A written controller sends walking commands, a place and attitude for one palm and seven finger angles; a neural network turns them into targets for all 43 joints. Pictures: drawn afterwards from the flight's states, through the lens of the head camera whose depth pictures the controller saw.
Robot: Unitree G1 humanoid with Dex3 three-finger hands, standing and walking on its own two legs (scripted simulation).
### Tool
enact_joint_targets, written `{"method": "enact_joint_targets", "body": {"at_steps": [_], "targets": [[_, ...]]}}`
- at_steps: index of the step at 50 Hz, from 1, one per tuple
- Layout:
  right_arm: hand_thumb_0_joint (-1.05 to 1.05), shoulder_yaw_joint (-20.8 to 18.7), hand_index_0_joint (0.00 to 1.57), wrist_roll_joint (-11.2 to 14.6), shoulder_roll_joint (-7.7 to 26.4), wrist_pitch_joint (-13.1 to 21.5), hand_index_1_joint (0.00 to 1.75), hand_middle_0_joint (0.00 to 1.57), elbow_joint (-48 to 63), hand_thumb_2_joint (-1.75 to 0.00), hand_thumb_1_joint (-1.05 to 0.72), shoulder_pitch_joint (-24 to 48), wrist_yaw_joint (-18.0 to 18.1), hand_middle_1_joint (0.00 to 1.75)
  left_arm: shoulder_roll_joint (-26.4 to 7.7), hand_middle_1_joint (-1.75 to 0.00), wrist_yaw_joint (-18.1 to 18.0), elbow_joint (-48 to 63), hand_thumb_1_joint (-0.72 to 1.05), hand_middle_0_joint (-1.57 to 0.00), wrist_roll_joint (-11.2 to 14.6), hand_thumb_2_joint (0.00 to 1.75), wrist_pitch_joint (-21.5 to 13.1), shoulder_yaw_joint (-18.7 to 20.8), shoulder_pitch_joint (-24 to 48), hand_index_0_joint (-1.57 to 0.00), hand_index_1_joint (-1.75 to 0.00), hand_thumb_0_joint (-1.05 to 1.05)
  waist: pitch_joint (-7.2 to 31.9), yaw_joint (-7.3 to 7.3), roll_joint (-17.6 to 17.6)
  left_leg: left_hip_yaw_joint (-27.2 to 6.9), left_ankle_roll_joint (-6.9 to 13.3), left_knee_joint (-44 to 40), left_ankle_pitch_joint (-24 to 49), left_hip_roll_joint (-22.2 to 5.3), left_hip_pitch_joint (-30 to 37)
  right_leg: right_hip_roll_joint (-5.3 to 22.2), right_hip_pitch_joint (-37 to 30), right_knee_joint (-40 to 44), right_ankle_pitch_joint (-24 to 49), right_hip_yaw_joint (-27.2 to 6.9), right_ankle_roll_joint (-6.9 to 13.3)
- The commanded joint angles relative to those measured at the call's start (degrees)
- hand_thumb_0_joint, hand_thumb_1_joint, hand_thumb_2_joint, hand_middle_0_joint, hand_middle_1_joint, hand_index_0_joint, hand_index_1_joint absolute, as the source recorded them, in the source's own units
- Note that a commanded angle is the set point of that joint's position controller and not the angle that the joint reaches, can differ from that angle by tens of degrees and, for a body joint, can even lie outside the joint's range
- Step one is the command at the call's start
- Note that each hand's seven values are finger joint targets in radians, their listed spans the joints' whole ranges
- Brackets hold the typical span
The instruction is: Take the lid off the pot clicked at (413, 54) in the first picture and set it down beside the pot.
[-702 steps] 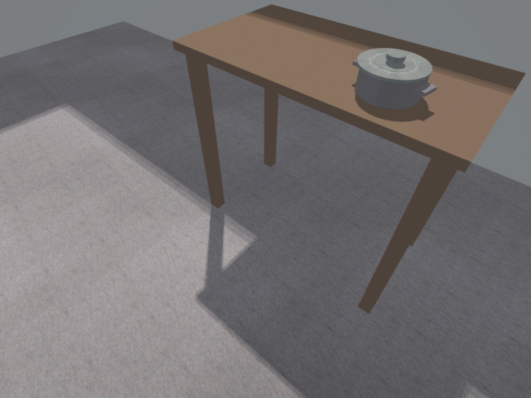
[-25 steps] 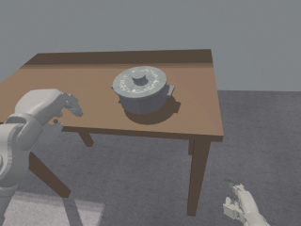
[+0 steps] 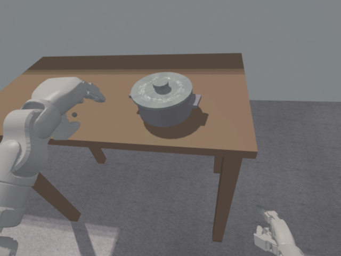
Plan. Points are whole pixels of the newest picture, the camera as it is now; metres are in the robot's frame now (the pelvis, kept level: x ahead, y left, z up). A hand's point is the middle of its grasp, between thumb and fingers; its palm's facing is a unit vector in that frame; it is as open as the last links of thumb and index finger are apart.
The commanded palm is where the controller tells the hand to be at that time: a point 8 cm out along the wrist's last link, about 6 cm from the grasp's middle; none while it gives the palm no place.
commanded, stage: move the open hand above the knob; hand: left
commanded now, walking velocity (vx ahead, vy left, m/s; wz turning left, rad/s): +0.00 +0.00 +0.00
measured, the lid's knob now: (160, 83) +0.53 +0.10 +0.15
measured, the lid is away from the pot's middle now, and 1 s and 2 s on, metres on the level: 0.00 0.00 0.00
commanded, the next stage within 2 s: none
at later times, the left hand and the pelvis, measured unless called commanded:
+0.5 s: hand (110, 91) +0.39 +0.18 +0.22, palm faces -0.04 -0.03 -1.00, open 9.9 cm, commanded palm +0.36 +0.18 +0.28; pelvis +0.02 +0.01 +0.00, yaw +0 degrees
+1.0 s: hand (138, 82) +0.45 +0.13 +0.21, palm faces -0.14 -0.03 -0.99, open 9.9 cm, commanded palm +0.42 +0.14 +0.28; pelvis +0.04 -0.02 +0.00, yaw +0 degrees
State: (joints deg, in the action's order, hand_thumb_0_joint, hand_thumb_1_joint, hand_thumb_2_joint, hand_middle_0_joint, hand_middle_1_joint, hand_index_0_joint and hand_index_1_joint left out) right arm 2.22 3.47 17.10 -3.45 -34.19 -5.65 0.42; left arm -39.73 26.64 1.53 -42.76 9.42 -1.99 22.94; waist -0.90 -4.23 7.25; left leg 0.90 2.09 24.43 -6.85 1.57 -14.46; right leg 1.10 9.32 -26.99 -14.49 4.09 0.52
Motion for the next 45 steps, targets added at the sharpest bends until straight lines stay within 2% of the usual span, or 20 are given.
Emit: {"method": "enact_joint_targets", "body": {"at_steps": [1,3,5,8,10,13,15,16,19,23,26,29,33,34,35,37,40,43,44,45], "targets": [[0.00,-1.8,0.20,0.0,5.3,3.3,0.30,0.20,9.2,-0.90,-0.90,10.3,0.0,0.30,-13.0,-0.08,-2.6,7.4,-0.37,-0.88,-1.1,1.68,-0.2,7.1,24.9,-0.88,-0.08,0.00,12.9,1.02,-5.3,-2.6,0.5,-3.7,-1.9,1.0,9.4,-2.0,4.2,6.0,0.2,-1.5,0.6],[0.00,-1.9,0.20,0.0,6.2,2.8,0.30,0.20,8.8,-0.90,-0.90,9.6,-0.1,0.30,-17.9,-0.08,-3.2,5.4,-0.37,-0.88,-2.1,1.68,0.4,11.7,25.8,-0.88,-0.08,0.00,13.5,0.54,-3.8,-2.8,0.3,-3.2,-0.7,0.9,9.1,-2.5,3.6,5.7,0.7,-1.9,1.2],[0.00,-1.4,0.20,-0.1,5.2,2.6,0.30,0.20,8.6,-0.90,-0.90,10.8,0.0,0.30,-15.1,-0.08,-3.1,3.8,-0.37,-0.88,-3.3,1.68,0.6,7.7,32.4,-0.88,-0.08,0.00,13.5,0.54,-5.3,-2.6,0.3,-3.8,-1.0,1.0,8.4,-1.7,3.7,5.3,-0.2,-1.7,1.1],[0.00,-1.7,0.20,0.2,4.9,2.8,0.30,0.20,9.8,-0.90,-0.90,10.8,-0.8,0.30,-10.3,-0.08,-3.2,6.0,-0.37,-0.88,-1.9,1.68,1.2,4.9,30.2,-0.88,-0.08,0.00,16.8,0.60,-1.4,-3.4,0.2,-2.6,2.0,1.1,11.3,-2.2,3.1,4.5,3.0,-1.9,1.7],[0.00,-1.5,0.20,0.1,4.6,2.3,0.30,0.20,9.4,-0.90,-0.90,10.9,-1.0,0.30,-7.5,-0.08,-2.5,4.5,-0.37,-0.88,-2.7,1.68,2.1,1.8,30.4,-0.88,-0.08,0.00,17.2,0.58,-4.0,-2.7,0.3,-2.7,3.5,1.2,10.9,-1.8,2.7,4.2,4.8,-1.7,1.4],[0.00,-1.7,0.20,0.3,5.0,1.7,0.30,0.20,9.7,-0.90,-0.90,10.7,-1.6,0.30,-6.6,-0.08,-2.9,4.5,-0.37,-0.88,-2.4,1.68,3.3,1.8,30.2,-0.88,-0.08,0.00,16.8,1.11,-3.9,-3.0,0.2,-2.0,3.7,0.9,11.3,-2.3,3.7,3.9,4.8,-1.6,1.7],[0.00,-1.3,0.20,0.2,4.7,1.4,0.30,0.20,8.9,-0.90,-0.90,11.0,-1.5,0.30,-5.9,-0.08,-3.0,4.3,-0.37,-0.88,-3.9,1.68,3.6,-0.6,36.7,-0.88,-0.08,0.00,16.6,1.37,-5.2,-2.9,0.2,-2.9,2.6,1.0,10.6,-2.0,4.0,3.9,3.6,-1.3,1.6],[0.00,-1.4,0.20,0.1,5.0,1.2,0.30,0.20,8.5,-0.90,-0.90,10.5,-1.4,0.30,-8.1,-0.08,-3.4,3.3,-0.37,-0.88,-4.1,1.68,3.9,1.4,36.9,-0.88,-0.08,0.00,16.4,1.13,-5.7,-3.0,0.2,-3.2,2.3,0.8,10.2,-2.1,3.9,4.0,3.3,-1.3,1.6],[0.00,-1.1,0.20,-0.2,4.6,1.4,0.30,0.20,8.9,-0.90,-0.90,11.0,-1.6,0.30,-10.2,-0.08,-3.8,6.8,-0.37,-0.88,-4.8,1.68,3.9,2.6,41.2,-0.88,-0.08,0.00,22.3,0.28,-4.2,-3.3,0.2,-2.5,6.2,1.4,12.0,-1.9,1.0,3.1,6.2,-1.8,1.9],[0.00,-1.5,0.20,0.1,4.7,0.5,0.30,0.20,8.8,-0.90,-0.90,10.4,-2.4,0.30,-5.3,-0.08,-3.8,2.3,-0.37,-0.88,-3.5,1.68,5.6,0.6,36.5,-0.88,-0.08,0.00,20.1,0.83,-4.5,-3.1,0.1,-1.0,11.0,0.9,12.4,-2.2,2.3,2.5,10.2,-1.6,2.1],[0.00,-1.3,0.20,0.3,5.0,-0.9,0.30,0.20,8.3,-0.90,-0.90,9.8,-2.4,0.30,-3.7,-0.08,-3.2,-3.8,-0.37,-0.88,-4.5,1.68,7.0,-1.2,34.9,-0.88,-0.08,0.00,15.7,0.85,-10.0,-1.6,0.2,-2.1,6.5,1.1,8.7,-1.9,3.1,3.4,8.4,-1.3,1.4],[0.00,-1.1,0.20,0.3,4.2,-1.0,0.30,0.20,9.6,-0.90,-0.90,11.5,-2.6,0.30,-1.3,-0.08,-2.9,2.2,-0.37,-0.88,-4.5,1.68,6.8,-4.1,39.3,-0.88,-0.08,0.00,20.4,1.07,-8.4,-1.5,0.6,-1.2,8.2,1.8,10.7,-1.6,1.3,2.6,10.3,-1.8,1.5],[0.00,-1.4,0.20,0.2,4.9,-1.1,0.30,0.20,8.9,-0.90,-0.90,11.0,-2.2,0.30,-6.2,-0.08,-3.9,2.3,-0.37,-0.88,-4.3,1.68,7.3,-0.5,44.1,-0.88,-0.08,0.00,21.7,1.72,-6.3,-2.1,0.7,-0.2,9.0,1.5,11.8,-1.9,1.5,2.2,11.3,-2.1,1.8],[0.00,-0.9,0.20,-0.1,4.2,-0.8,0.30,0.20,8.4,-0.90,-0.90,10.2,-2.0,0.30,-7.1,-0.08,-3.8,1.0,-0.37,-0.88,-5.8,1.68,7.5,-0.4,47.8,-0.88,-0.08,0.00,22.9,1.36,-8.1,-1.8,0.8,-0.7,9.2,2.2,11.1,-1.7,0.0,2.4,11.9,-2.4,1.6],[0.00,-1.0,0.20,-0.1,4.5,-0.9,0.30,0.20,7.7,-0.90,-0.90,10.3,-1.6,0.30,-8.1,-0.08,-3.9,-2.4,-0.37,-0.88,-6.1,1.68,7.8,0.3,47.6,-0.88,-0.08,0.00,20.6,1.43,-8.0,-1.4,0.8,-0.9,8.3,1.8,10.3,-1.6,1.2,2.6,11.5,-2.6,1.5],[0.00,-0.7,0.20,0.2,4.5,-1.5,0.30,0.20,6.8,-0.90,-0.90,9.8,-1.4,0.30,-5.3,-0.08,-3.8,-8.0,-0.37,-0.88,-6.0,1.68,8.3,-2.4,47.7,-0.88,-0.08,0.00,17.2,1.92,-8.6,-1.0,0.6,-1.3,6.3,1.9,8.7,-1.5,2.8,3.0,10.2,-2.2,1.4],[0.00,-0.9,0.20,0.4,4.0,-1.4,0.30,0.20,7.4,-0.90,-0.90,9.8,-1.7,0.30,0.2,-0.08,-3.1,-8.0,-0.37,-0.88,-5.5,1.68,8.5,-6.7,48.0,-0.88,-0.08,0.00,19.0,2.28,-8.7,-1.0,0.8,-0.9,7.1,2.2,9.6,-1.4,2.0,2.7,11.9,-2.2,1.4],[0.00,-1.4,0.20,0.5,4.5,-1.8,0.30,0.20,8.4,-0.90,-0.90,10.4,-2.0,0.30,0.8,-0.08,-2.7,-6.4,-0.37,-0.88,-4.5,1.68,8.9,-6.7,46.0,-0.88,-0.08,0.00,22.3,2.58,-7.9,-1.0,1.2,0.9,10.3,2.5,11.3,-1.4,0.4,1.9,16.5,-2.6,1.4],[0.00,-0.9,0.20,0.3,4.0,-1.7,0.30,0.20,7.9,-0.90,-0.90,9.9,-1.9,0.30,-0.3,-0.08,-2.4,-7.6,-0.37,-0.88,-5.8,1.68,9.2,-6.4,48.2,-0.88,-0.08,0.00,22.6,2.46,-8.5,-0.6,1.2,0.5,10.0,2.8,10.4,-1.2,-0.3,2.0,16.8,-2.9,1.2],[0.00,-0.9,0.20,0.4,4.3,-1.8,0.30,0.20,7.3,-0.90,-0.90,9.5,-1.7,0.30,-1.1,-0.08,-2.3,-10.3,-0.37,-0.88,-6.2,1.68,9.5,-6.2,49.6,-0.88,-0.08,0.00,20.4,2.92,-9.6,-0.6,1.2,0.3,9.0,2.6,9.4,-1.3,0.7,2.1,16.3,-2.7,1.1]]}}
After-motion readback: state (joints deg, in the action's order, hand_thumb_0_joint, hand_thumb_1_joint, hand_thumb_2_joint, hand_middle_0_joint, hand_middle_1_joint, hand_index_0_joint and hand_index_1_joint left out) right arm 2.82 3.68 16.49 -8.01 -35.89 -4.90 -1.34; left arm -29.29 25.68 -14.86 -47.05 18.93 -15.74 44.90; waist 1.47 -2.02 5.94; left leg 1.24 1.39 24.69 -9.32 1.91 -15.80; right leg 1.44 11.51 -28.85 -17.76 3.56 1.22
